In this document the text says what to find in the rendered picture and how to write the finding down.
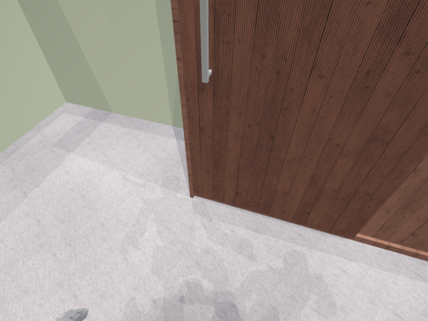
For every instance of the wardrobe door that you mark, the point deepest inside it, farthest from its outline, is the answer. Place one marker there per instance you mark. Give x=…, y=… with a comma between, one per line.
x=403, y=217
x=315, y=111

